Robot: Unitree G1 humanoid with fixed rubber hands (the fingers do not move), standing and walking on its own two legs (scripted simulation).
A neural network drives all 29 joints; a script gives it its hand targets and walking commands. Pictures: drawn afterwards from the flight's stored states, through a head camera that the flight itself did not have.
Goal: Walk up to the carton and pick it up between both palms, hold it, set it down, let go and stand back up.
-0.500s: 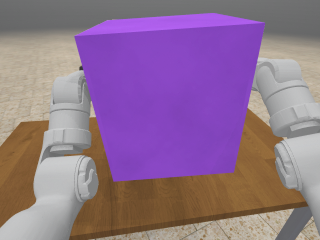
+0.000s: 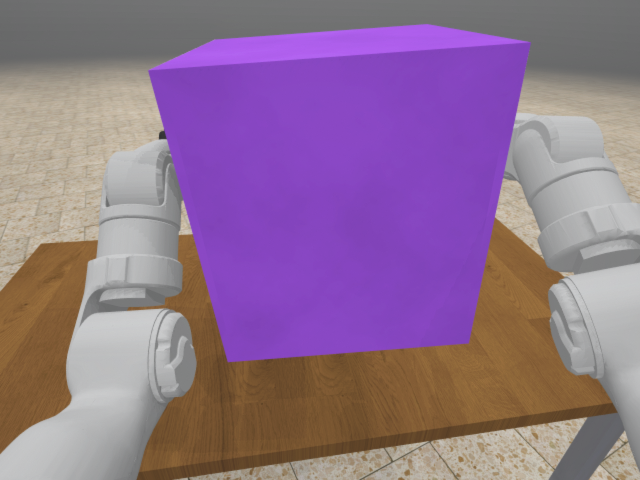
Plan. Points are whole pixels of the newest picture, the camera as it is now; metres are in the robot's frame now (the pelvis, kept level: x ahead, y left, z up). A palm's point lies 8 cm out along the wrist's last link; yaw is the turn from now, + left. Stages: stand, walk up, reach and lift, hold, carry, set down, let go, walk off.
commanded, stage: hold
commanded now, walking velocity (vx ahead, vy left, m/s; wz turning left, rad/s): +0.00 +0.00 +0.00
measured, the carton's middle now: (334, 182) +0.36 +0.01 +0.30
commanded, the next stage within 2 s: none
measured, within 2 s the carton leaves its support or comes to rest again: neither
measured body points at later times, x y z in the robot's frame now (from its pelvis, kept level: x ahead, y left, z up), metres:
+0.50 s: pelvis +0.00 +0.00 +0.00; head -0.09 +0.02 +0.44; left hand +0.39 +0.19 +0.32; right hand +0.38 -0.17 +0.34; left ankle +0.02 +0.15 -0.75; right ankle -0.01 -0.13 -0.75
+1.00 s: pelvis +0.00 +0.00 +0.00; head -0.09 +0.02 +0.44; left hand +0.39 +0.19 +0.32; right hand +0.38 -0.17 +0.35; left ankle +0.02 +0.15 -0.75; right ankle -0.01 -0.13 -0.75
